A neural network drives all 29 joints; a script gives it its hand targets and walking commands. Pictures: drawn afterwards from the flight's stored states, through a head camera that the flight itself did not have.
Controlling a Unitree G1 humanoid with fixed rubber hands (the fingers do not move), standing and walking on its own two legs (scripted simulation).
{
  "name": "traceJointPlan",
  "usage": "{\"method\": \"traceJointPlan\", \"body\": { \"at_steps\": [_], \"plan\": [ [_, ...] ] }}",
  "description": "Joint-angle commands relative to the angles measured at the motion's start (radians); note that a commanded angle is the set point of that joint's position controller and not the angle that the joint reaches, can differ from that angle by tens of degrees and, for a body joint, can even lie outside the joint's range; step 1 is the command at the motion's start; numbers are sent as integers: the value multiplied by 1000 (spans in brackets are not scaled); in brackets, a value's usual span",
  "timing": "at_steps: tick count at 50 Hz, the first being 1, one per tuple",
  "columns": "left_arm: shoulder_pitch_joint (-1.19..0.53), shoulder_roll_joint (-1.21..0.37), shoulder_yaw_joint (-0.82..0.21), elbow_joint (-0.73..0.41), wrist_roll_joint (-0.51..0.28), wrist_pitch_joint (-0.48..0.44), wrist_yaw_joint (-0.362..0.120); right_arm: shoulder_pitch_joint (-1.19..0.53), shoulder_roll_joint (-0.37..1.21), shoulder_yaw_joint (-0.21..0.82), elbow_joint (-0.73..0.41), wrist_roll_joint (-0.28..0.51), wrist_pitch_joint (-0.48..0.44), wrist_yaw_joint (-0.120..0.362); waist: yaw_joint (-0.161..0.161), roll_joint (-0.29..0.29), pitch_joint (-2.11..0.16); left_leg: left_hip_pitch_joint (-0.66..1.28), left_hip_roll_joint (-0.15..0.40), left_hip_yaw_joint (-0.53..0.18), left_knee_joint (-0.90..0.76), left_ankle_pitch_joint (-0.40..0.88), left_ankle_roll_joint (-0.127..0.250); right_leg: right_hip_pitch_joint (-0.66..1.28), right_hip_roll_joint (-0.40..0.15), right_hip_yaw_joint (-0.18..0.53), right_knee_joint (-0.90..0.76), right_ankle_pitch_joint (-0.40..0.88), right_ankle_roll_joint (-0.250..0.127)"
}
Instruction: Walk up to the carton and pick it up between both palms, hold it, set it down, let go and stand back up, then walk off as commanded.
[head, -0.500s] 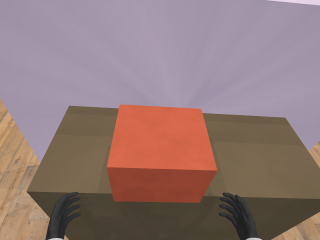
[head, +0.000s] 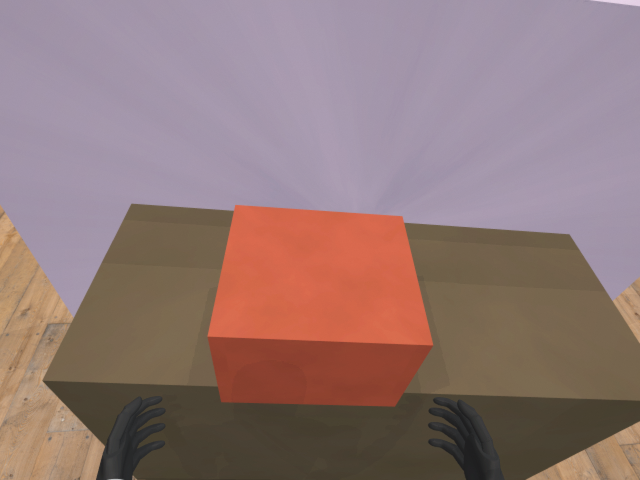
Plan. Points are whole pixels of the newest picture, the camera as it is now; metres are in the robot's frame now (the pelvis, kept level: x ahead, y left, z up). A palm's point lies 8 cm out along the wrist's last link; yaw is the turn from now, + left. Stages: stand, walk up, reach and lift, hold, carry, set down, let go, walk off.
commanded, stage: set down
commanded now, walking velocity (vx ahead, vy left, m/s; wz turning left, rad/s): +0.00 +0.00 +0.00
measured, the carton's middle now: (315, 305) +0.40 +0.01 -0.05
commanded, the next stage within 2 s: let go in 0.60 s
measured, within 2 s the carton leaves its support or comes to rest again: neither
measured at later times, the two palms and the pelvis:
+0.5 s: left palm (134, 469) +0.17 +0.22 -0.08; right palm out of the picture +0.17 -0.20 -0.06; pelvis +0.00 -0.01 +0.00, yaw +0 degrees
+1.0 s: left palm out of the picture +0.16 +0.22 -0.09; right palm out of the picture +0.16 -0.20 -0.08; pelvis +0.00 -0.01 +0.00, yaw +0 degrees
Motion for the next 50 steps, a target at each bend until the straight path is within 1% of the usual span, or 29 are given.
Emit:
{"method": "traceJointPlan", "body": {
  "at_steps": [1, 2, 4, 5, 6, 8, 9, 10, 11, 13, 16, 17, 18, 20, 22, 25, 26, 27, 29, 30, 35, 36, 37, 40, 42, 44, 47, 49, 50],
  "plan": [
    [-139, 176, 11, -398, 83, -42, 2, -74, -145, -140, -169, -22, -44, -14, -45, 120, -64, 160, -24, 49, -183, 129, -20, 138, -37, 77, -135, 61, 10],
    [-117, 171, 23, -342, 106, -28, 3, -47, -145, -142, -108, -38, -36, -11, -48, 122, -44, 160, -28, 39, -184, 169, -22, 139, -41, 82, -141, 85, 2],
    [-151, 175, 12, -395, 83, -6, -4, -81, -138, -145, -170, -31, -32, -22, -46, 121, -66, 158, -23, 55, -182, 106, -15, 141, -50, 77, -145, 39, 11],
    [-157, 171, 11, -329, 69, 9, -20, -76, -123, -145, -159, -59, -13, -30, -42, 42, -54, 134, -21, 59, -188, 71, 1, 160, -46, 97, -144, 37, 24],
    [-149, 205, 23, -332, 65, 12, -26, -64, -104, -138, -203, -67, -4, -44, -53, 45, -47, 91, -35, 67, -180, 78, 1, 198, -60, 115, -148, 59, 28],
    [-140, 192, 30, -354, 86, 31, -21, -68, -110, -132, -154, -69, 2, -33, -36, 92, -43, 117, -32, 67, -188, 101, -9, 170, -50, 95, -143, 67, 15],
    [-145, 185, 38, -362, 83, 40, -27, -57, -108, -114, -187, -63, 8, -37, -13, 63, -52, 115, -32, 81, -190, 84, 0, 178, -53, 102, -142, 39, 27],
    [-174, 213, 47, -380, 83, 32, -20, -80, -94, -115, -227, -64, 6, -42, -20, 70, -44, 81, -43, 80, -183, 82, 0, 177, -62, 113, -144, 35, 28],
    [-173, 194, 47, -359, 88, 56, -28, -63, -87, -126, -172, -77, 16, -49, -19, 73, -38, 103, -33, 77, -188, 78, 0, 178, -58, 111, -143, 40, 28],
    [-201, 213, 46, -342, 75, 81, -42, -98, -84, -128, -207, -94, 38, -64, -35, 12, -27, 86, -37, 84, -185, 33, 13, 178, -72, 125, -156, 14, 45],
    [-217, 208, 37, -391, 87, 97, -30, -102, -84, -145, -201, -101, 49, -63, -29, 67, -36, 105, -27, 78, -189, 41, 0, 162, -59, 107, -148, -12, 34],
    [-195, 196, 47, -403, 95, 101, -22, -92, -87, -146, -211, -98, 47, -58, -3, 85, -58, 112, -28, 84, -187, 71, -1, 183, -62, 103, -138, 5, 31],
    [-176, 171, 37, -371, 112, 128, -26, -81, -96, -154, -150, -116, 64, -56, -18, 114, -29, 125, -19, 81, -202, 64, -6, 178, -53, 91, -139, 16, 22],
    [-190, 183, 30, -410, 99, 138, -20, -106, -108, -178, -202, -126, 60, -57, -13, 86, -53, 117, -21, 91, -194, 62, -8, 168, -49, 88, -139, -9, 29],
    [-160, 198, 51, -395, 106, 167, -33, -73, -73, -152, -221, -129, 71, -74, -13, 59, -42, 111, -31, 90, -183, 83, 3, 219, -70, 112, -137, 67, 42],
    [-146, 161, 50, -435, 141, 188, -22, -45, -90, -161, -186, -136, 78, -63, -6, 136, -67, 164, -17, 87, -200, 129, -10, 234, -51, 79, -127, 114, 28],
    [-165, 169, 29, -429, 123, 199, -24, -81, -80, -161, -212, -137, 82, -63, -16, 94, -41, 136, -21, 85, -202, 92, -1, 209, -47, 82, -141, 84, 29],
    [-176, 160, 33, -383, 138, 225, -30, -78, -92, -164, -165, -155, 98, -64, -17, 105, 0, 139, -21, 88, -210, 63, 0, 192, -47, 89, -153, 27, 25],
    [-143, 167, 42, -335, 146, 247, -39, -58, -72, -163, -147, -173, 113, -74, -24, 76, -5, 142, -26, 90, -206, 73, 4, 227, -56, 93, -152, 76, 34],
    [-153, 191, 54, -449, 126, 238, -39, -68, -69, -164, -247, -154, 103, -78, -16, 73, -36, 150, -22, 93, -201, 98, 2, 228, -53, 88, -144, 107, 36],
    [-154, 166, 25, -461, 154, 275, -25, -60, -76, -174, -178, -172, 125, -64, -24, 143, -31, 180, -16, 97, -194, 98, -11, 186, -48, 81, -143, 99, 25],
    [-138, 182, 42, -501, 143, 264, -27, -54, -66, -172, -259, -164, 114, -73, -20, 99, -62, 180, -19, 99, -200, 115, -2, 235, -46, 75, -141, 138, 37],
    [-139, 175, 32, -405, 139, 283, -42, -66, -60, -172, -178, -183, 131, -76, -32, 82, -26, 164, -23, 94, -194, 93, -2, 220, -52, 91, -147, 136, 43],
    [-138, 152, 27, -442, 159, 295, -27, -74, -64, -179, -196, -187, 138, -60, -9, 139, -44, 204, -14, 95, -202, 105, -12, 175, -40, 64, -147, 83, 30],
    [-131, 172, 37, -487, 146, 294, -25, -52, -70, -180, -248, -185, 135, -67, -12, 97, -60, 184, -19, 106, -190, 127, -6, 199, -40, 73, -139, 129, 35],
    [-149, 178, 32, -411, 150, 316, -40, -77, -78, -191, -195, -213, 153, -75, -36, 59, -2, 165, -21, 100, -194, 64, 1, 193, -48, 93, -151, 100, 46],
    [-131, 168, 34, -439, 165, 324, -41, -62, -62, -182, -216, -215, 156, -80, -29, 95, -12, 162, -27, 105, -199, 103, -6, 234, -45, 86, -142, 163, 44],
    [-160, 160, 26, -356, 163, 346, -48, -86, -46, -196, -153, -248, 181, -83, -40, 68, 23, 169, -19, 101, -205, 47, 2, 197, -49, 91, -160, 56, 45],
    [-137, 164, 30, -438, 166, 336, -36, -61, -48, -186, -207, -233, 169, -79, -27, 97, -10, 171, -20, 107, -203, 77, -1, 210, -45, 83, -152, 75, 36]
  ]
}}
